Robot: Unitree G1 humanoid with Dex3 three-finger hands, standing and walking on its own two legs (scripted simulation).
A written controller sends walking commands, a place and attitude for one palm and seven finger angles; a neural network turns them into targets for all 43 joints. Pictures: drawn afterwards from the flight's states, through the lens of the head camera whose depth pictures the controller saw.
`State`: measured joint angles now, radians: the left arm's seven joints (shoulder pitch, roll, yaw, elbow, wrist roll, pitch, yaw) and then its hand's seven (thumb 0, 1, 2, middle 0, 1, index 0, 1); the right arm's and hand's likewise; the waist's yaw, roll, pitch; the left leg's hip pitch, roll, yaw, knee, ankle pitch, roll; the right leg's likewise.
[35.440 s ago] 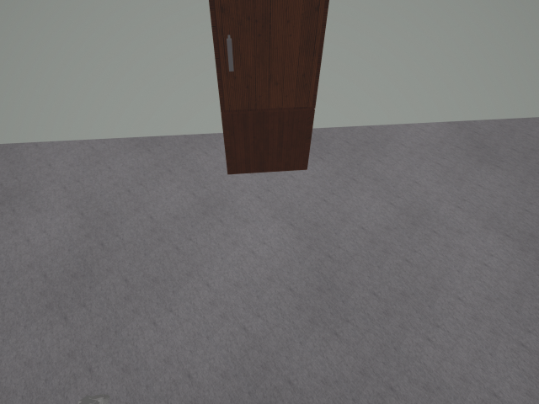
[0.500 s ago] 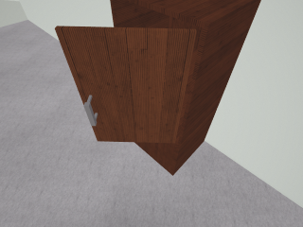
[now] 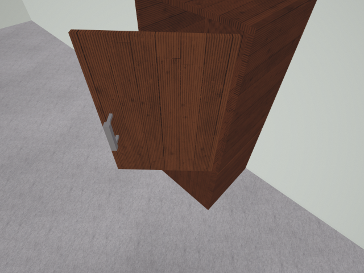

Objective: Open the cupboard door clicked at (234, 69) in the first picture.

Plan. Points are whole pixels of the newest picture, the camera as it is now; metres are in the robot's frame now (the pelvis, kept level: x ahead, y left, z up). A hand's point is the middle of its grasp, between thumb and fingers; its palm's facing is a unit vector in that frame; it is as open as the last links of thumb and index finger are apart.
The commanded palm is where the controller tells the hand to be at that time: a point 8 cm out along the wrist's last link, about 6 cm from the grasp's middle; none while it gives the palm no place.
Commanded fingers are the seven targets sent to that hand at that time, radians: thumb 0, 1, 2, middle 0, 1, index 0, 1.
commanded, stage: come to a stop and stand still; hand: left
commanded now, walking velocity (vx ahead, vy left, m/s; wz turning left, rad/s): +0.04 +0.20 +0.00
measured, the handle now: (112, 132) +0.54 +0.27 -0.08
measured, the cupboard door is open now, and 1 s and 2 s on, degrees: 42 42 42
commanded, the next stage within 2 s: look again from close up in 1.02 s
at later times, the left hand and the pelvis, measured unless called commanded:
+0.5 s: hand out of the picture -0.01 +0.22 -0.18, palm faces +0.02 -0.98 -0.21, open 7.4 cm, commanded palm none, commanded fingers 0.00 0.90 0.90 -0.20 -0.30 -0.20 -0.30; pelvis -0.03 +0.05 -0.01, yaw +1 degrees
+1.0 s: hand out of the picture -0.04 +0.21 -0.18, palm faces +0.03 -0.99 -0.15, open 7.4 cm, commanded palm none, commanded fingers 0.00 0.90 0.90 -0.20 -0.30 -0.20 -0.30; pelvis -0.03 +0.05 +0.00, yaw +1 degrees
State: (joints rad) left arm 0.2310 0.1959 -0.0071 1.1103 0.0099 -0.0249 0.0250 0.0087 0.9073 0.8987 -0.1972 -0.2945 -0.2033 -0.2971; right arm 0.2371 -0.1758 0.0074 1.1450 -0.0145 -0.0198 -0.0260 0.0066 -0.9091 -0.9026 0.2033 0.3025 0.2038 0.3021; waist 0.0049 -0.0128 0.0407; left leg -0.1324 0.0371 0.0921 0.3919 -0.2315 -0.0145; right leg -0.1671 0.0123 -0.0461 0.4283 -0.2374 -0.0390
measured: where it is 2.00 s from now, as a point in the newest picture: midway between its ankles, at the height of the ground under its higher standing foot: outside the picture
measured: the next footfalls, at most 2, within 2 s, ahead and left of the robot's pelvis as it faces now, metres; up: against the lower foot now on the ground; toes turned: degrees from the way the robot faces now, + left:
none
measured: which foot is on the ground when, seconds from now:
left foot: down 0.00-1.00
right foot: down 0.00-1.00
